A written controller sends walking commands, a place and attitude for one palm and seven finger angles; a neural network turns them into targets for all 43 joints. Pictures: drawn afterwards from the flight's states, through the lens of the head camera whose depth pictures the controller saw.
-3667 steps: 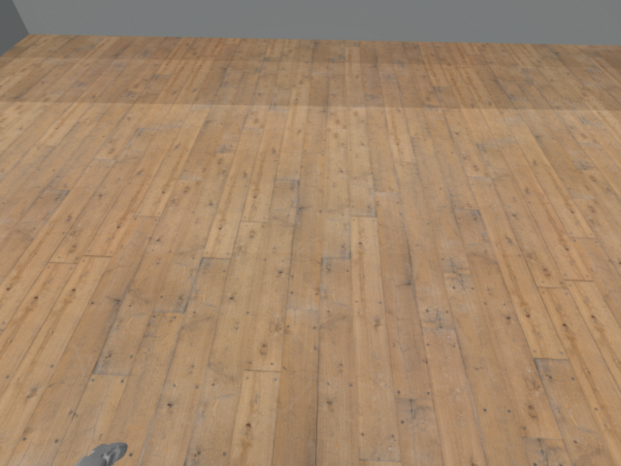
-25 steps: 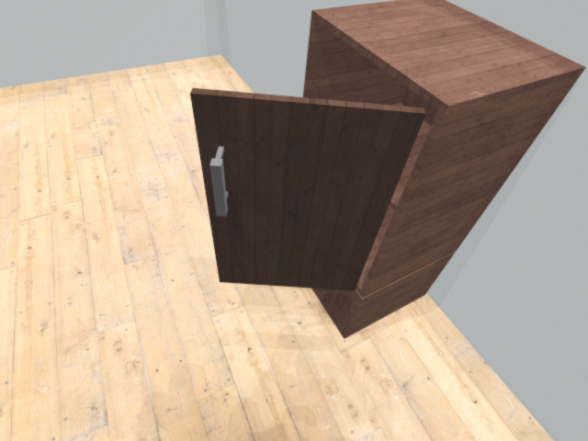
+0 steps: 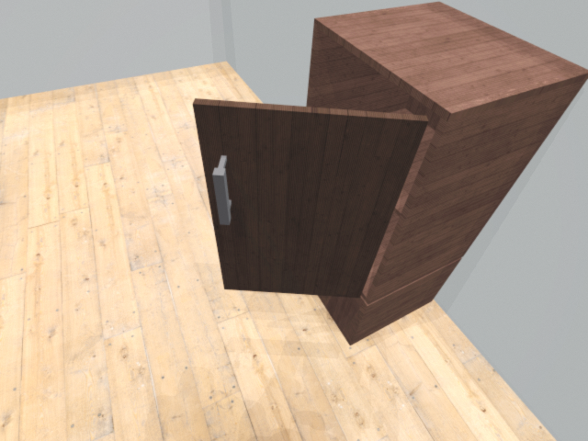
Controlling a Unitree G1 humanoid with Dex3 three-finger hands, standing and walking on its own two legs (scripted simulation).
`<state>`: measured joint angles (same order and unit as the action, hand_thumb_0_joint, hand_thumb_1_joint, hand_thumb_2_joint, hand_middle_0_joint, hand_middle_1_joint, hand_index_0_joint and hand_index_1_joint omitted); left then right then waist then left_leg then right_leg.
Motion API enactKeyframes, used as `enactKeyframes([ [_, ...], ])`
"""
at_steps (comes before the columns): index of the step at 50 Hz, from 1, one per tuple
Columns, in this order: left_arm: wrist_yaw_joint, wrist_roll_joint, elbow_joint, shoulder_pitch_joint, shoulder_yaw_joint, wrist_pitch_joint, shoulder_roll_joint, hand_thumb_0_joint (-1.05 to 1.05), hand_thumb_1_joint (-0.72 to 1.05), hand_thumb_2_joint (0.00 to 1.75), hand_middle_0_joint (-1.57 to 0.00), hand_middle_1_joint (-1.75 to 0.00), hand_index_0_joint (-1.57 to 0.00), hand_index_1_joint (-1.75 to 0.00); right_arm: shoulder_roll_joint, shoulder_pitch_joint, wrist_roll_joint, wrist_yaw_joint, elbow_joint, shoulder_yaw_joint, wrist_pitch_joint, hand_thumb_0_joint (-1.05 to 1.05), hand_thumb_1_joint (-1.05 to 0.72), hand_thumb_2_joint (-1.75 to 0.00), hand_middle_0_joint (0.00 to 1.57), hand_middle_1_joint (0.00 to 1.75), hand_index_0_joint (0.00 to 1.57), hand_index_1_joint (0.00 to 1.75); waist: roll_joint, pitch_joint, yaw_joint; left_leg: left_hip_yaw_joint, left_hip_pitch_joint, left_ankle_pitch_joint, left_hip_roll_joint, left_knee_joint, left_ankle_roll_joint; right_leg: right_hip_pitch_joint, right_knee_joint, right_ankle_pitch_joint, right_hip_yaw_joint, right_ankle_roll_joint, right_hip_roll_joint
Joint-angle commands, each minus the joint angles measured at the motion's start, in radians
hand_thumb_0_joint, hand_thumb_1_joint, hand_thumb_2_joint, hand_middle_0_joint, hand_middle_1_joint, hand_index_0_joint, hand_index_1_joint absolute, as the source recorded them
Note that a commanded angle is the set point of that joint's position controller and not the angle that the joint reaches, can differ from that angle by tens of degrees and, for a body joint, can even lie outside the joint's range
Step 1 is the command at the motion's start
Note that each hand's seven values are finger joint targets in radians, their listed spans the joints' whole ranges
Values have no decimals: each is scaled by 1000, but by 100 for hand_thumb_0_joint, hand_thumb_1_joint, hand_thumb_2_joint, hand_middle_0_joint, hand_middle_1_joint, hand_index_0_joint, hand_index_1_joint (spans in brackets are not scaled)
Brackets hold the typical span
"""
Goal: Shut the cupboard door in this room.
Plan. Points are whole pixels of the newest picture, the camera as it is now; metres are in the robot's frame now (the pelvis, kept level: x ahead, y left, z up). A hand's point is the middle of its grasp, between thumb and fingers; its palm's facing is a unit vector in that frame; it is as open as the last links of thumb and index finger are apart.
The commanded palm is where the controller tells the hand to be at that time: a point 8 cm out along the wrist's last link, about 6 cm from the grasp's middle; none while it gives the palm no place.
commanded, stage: look again from close up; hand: left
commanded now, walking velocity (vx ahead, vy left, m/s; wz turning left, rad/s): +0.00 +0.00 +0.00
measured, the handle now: (224, 191) +0.55 +0.18 -0.01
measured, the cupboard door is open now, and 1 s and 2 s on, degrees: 59 59 59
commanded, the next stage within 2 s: raise the hand and make a fist in 0.20 s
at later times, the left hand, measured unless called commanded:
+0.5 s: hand (181, 360) +0.22 +0.17 -0.02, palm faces +0.22 -0.97 -0.13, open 7.0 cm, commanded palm +0.12 +0.21 -0.06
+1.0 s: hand (214, 377) +0.21 +0.13 -0.05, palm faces -0.12 -0.99 -0.04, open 4.8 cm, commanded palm +0.16 +0.20 -0.05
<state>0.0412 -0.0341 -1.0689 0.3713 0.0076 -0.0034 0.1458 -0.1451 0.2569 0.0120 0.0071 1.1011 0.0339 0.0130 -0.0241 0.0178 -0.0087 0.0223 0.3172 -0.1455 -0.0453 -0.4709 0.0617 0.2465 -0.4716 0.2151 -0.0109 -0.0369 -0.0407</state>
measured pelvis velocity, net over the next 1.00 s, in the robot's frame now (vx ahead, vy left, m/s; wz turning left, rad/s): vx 0.02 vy -0.05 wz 0.01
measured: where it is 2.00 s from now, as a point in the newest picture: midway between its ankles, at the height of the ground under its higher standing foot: outside the picture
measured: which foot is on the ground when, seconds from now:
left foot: down 0.00-1.00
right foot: down 0.00-1.00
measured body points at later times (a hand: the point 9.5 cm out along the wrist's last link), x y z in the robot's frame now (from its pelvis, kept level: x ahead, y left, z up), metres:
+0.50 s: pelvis +0.02 -0.02 -0.02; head +0.01 -0.02 +0.43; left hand +0.21 +0.22 -0.01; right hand +0.12 -0.27 -0.12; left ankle +0.07 +0.08 -0.74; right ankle +0.03 -0.15 -0.74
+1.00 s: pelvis +0.02 -0.05 -0.12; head +0.09 -0.05 +0.32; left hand +0.21 +0.18 -0.04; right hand +0.26 -0.24 -0.19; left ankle +0.07 +0.08 -0.74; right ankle +0.02 -0.15 -0.74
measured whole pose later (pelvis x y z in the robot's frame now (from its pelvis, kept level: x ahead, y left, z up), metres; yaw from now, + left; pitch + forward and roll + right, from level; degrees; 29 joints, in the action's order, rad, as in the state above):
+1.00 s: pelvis +0.02 -0.05 -0.12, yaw +1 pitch +17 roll -3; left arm -0.45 0.33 0.11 0.43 0.15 -0.43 0.22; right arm -0.17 0.11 -0.03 0.05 0.55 0.00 -0.22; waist 0.05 -0.16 -0.07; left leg -0.07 1.08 -0.55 0.02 -1.34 -0.02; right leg 0.97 -1.31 0.64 -0.10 0.04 0.02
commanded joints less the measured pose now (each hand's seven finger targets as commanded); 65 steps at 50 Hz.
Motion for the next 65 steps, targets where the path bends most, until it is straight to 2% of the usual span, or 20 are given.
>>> enactKeyframes([
  [1, 2, 9, 11, 96, 11, -13, 73, 0, 90, 90, -20, -30, -20, -30, -107, 31, -5, 9, -34, 12, -18, 0, -90, -90, 20, 30, 20, 30, 20, 56, 4, -162, -2, -245, 126, 167, -24, 44, 110, 107, 79, 55, -55],
  [14, 7, 14, 2, 68, 6, -17, 74, 0, 90, 90, -20, -30, -20, -30, -98, 37, -9, 11, -4, 1, -26, 0, -90, -90, 20, 30, 20, 30, 15, 48, 6, -136, -57, -118, 129, 151, -29, 14, 116, 22, 77, 54, -58],
  [15, 35, -4, -26, 88, 3, -23, 110, 0, 90, 90, -20, -30, -20, -30, -131, -32, -9, 8, -80, -6, -30, 0, -90, -90, 20, 30, 20, 30, 19, 49, -15, -49, -37, -144, 113, -9, -69, 6, 120, 63, 56, 63, -64],
  [16, 23, 167, 1747, -782, 281, -273, 600, 0, 90, 90, -20, -30, -20, -30, -345, 33, -24, 104, -435, 16, -202, 0, -90, -90, 20, 30, 20, 30, 87, -372, 182, -29, -362, 44, 85, 56, -10, -12, -12, -78, -26, 64, 34],
  [17, 48, 167, 1480, -173, 22, -209, 227, 0, 90, 90, -22, -32, -22, -32, -197, -15, -59, 108, -426, -47, -303, 0, -90, -90, 20, 30, 20, 30, 328, -500, 37, -42, -414, -63, 86, 93, -46, 21, -53, 46, -83, 79, 86],
  [18, 100, 184, 1395, -161, 44, -151, 197, 0, 90, 90, -24, -34, -24, -34, -230, -56, -57, 111, -366, -47, -345, 0, -90, -90, 20, 30, 20, 30, 278, -374, 27, -79, -271, -198, 95, 109, -96, 19, -100, 105, -94, 85, 93],
  [19, 96, 172, 931, 182, -108, -8, -96, 0, 90, 90, -25, -36, -25, -36, -168, -79, -78, 86, -295, -46, -347, 0, -90, -90, 20, 30, 20, 30, 161, -115, 35, -116, -63, -342, 92, 154, -78, 137, -105, 153, -112, 71, 70],
  [20, 97, 214, 1189, 10, -123, -38, -56, 0, 90, 90, -27, -38, -27, -38, -209, -48, -86, 74, -393, -28, -358, 0, -90, -90, 20, 30, 20, 30, 148, 15, 58, -137, 12, -381, 68, 114, -69, 147, -70, 159, -100, 64, 52],
  [22, 69, 183, 1067, 34, -70, -149, -25, 0, 90, 90, -31, -42, -31, -42, -219, -87, -53, 57, -443, -8, -401, 0, -90, -90, 20, 30, 20, 30, 1, 133, 78, -128, 126, -380, 35, -14, -63, 285, -58, 263, -85, 54, 39],
  [24, -5, 196, 888, 281, -11, -266, -47, 0, 90, 90, -35, -46, -35, -46, -202, -86, -37, 19, -498, 20, -399, 0, -90, -90, 20, 30, 20, 30, -203, 91, 11, -99, 248, -317, 26, -144, -78, 375, -152, 336, -115, 58, 48],
  [27, -206, 282, 891, 454, 134, -506, 38, 0, 90, 90, -40, -52, -40, -52, -209, -140, -11, -16, -582, 66, -366, 0, -90, -90, 20, 30, 20, 30, -314, -64, -70, -36, 382, -221, 13, -326, -94, 402, -278, 332, -75, 66, 43],
  [29, -333, 310, 900, 439, 218, -613, 115, 0, 90, 90, -44, -56, -44, -56, -215, -173, -15, -33, -650, 78, -339, 0, -90, -90, 20, 30, 20, 30, -155, -111, -82, -22, 447, -191, -2, -419, -100, 398, -387, 216, -34, 79, 28],
  [33, -356, 334, 1125, 322, 300, -614, 199, 0, 90, 90, -51, -64, -51, -64, -196, -204, -23, -14, -737, 81, -308, 0, -90, -90, 20, 30, 20, 30, 132, -243, -99, -10, 482, -201, -2, -516, -71, 486, -516, 195, 10, 86, 38],
  [38, -330, 369, 1612, 26, 209, -741, 209, 0, 90, 90, -60, -74, -60, -74, -202, -123, -15, 17, -725, 63, -336, 0, -90, -90, 20, 30, 20, 30, 230, -462, 15, -73, 416, -113, 36, -685, -38, 610, -591, 82, 66, 72, 59],
  [44, -467, 372, 1383, 37, 130, -653, 166, 0, 90, 90, -71, -86, -71, -86, -214, -86, -35, 66, -651, 49, -344, 0, -90, -90, 20, 30, 20, 30, 29, -335, 86, -84, 578, -149, 55, -785, -23, 655, -564, 75, 86, 44, 64],
  [48, -502, 387, 1199, 281, 282, -352, 237, 0, 90, 90, -79, -94, -79, -94, -203, -152, -71, 73, -729, 61, -274, 0, -90, -90, 20, 30, 20, 30, -74, -421, -47, -66, 616, -124, 39, -713, -29, 453, -499, 76, 118, 27, 33],
  [51, -431, 422, 1351, 281, 375, -257, 251, 0, 90, 90, -84, -100, -84, -100, -163, -166, -66, 64, -773, 52, -234, 0, -90, -90, 20, 30, 20, 30, -73, -515, -88, -66, 564, -70, 31, -670, -42, 316, -508, -94, 126, -12, -4],
  [55, -302, 412, 1428, 253, 352, -378, 192, 0, 90, 90, -92, -108, -92, -108, -134, -130, -48, 57, -741, 48, -240, 0, -90, -90, 20, 30, 20, 30, -19, -452, -73, -73, 521, -24, 44, -631, -50, 386, -564, -176, 45, 19, 28],
  [61, -331, 353, 1366, 125, 116, -563, 113, 0, 90, 90, -102, -120, -102, -120, -199, -83, -41, 57, -705, 40, -282, 0, -90, -90, 20, 30, 20, 30, 38, -302, 34, -102, 537, -235, 56, -616, -40, 663, -562, 254, -11, 62, 65],
  [65, -342, 339, 1375, 127, 153, -527, 193, 0, 90, 90, -110, -128, -110, -128, -219, -88, -56, 72, -741, 41, -284, 0, -90, -90, 20, 30, 20, 30, 59, -327, 5, -112, 534, -384, 54, -551, -37, 646, -520, 395, 9, 71, 59],
])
